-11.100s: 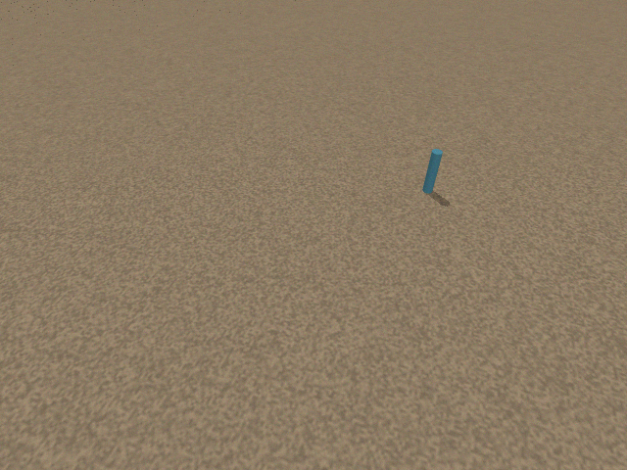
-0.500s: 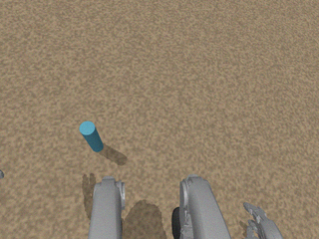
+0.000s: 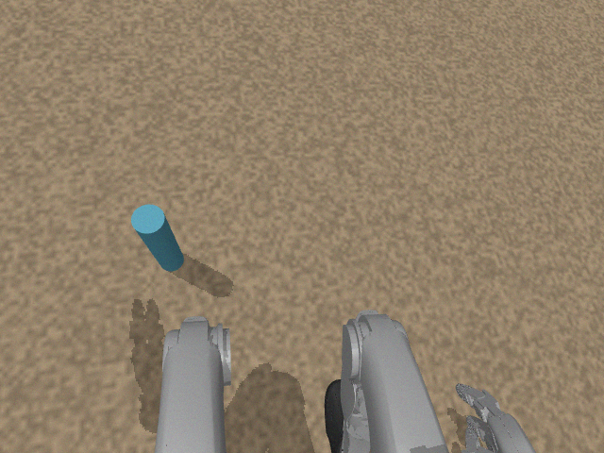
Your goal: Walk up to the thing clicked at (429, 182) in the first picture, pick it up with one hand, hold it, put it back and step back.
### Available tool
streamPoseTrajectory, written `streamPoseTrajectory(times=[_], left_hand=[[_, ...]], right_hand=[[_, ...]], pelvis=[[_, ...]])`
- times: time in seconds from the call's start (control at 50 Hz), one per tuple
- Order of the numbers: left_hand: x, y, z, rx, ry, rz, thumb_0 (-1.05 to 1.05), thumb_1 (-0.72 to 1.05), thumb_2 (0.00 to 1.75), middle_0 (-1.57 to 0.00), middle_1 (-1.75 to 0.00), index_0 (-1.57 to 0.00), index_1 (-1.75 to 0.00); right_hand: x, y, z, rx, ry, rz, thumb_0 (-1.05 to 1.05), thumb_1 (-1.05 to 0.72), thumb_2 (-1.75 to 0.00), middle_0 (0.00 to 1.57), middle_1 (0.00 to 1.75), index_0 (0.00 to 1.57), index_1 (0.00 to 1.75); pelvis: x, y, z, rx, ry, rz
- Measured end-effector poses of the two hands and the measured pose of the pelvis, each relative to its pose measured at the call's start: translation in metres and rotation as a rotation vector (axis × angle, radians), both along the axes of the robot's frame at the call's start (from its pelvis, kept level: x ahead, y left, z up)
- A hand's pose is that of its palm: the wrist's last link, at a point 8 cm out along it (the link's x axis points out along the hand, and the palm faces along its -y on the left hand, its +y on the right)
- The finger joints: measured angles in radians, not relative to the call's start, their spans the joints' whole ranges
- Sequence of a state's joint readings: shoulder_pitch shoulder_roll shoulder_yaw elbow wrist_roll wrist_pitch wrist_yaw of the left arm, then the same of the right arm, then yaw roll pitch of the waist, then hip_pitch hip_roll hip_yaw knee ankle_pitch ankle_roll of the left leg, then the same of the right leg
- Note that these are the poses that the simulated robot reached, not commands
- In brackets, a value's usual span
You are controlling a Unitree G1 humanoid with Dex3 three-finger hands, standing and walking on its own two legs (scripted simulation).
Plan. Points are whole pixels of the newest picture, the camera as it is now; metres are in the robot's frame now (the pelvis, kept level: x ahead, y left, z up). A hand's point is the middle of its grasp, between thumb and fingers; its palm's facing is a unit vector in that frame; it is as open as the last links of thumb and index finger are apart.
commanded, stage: go down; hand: left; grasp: from the side
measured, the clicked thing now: (161, 242) +0.48 +0.24 -0.30
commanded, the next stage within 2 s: approach in 0.46 s
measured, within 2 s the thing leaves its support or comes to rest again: neither
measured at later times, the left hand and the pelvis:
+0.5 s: hand out of the picture +0.40 +0.41 -0.01, palm faces +0.16 -0.98 -0.07, open 17.4 cm; pelvis +0.00 +0.00 -0.02, yaw -1 degrees
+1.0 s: hand (46, 242) +0.43 +0.36 -0.16, palm faces +0.15 -0.99 +0.05, open 17.6 cm; pelvis -0.01 +0.01 -0.09, yaw -4 degrees
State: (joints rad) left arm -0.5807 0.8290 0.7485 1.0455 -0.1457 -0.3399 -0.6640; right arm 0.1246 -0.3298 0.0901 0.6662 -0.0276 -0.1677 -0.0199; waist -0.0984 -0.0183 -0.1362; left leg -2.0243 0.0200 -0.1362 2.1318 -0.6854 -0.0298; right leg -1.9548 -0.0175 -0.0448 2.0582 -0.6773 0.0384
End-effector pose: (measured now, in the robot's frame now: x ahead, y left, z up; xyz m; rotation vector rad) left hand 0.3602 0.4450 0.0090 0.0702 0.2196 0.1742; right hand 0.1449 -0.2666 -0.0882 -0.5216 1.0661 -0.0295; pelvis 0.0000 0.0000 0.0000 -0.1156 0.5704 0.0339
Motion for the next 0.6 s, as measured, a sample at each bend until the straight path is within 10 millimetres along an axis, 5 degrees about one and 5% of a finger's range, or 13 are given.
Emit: streamPoseTrajectory(times=[0.6], left_hand=[[0.016, 0.013, -0.013, -0.005, -0.070, -0.005, -0.02, -0.53, 0.07, -0.06, -0.07, -0.04, -0.07]], right_hand=[[-0.020, -0.005, -0.023, -0.030, 0.054, -0.002, 0.00, -0.91, -0.91, 0.21, 0.30, 0.21, 0.30]], pelvis=[[-0.004, 0.002, -0.029, -0.011, -0.006, -0.004]])
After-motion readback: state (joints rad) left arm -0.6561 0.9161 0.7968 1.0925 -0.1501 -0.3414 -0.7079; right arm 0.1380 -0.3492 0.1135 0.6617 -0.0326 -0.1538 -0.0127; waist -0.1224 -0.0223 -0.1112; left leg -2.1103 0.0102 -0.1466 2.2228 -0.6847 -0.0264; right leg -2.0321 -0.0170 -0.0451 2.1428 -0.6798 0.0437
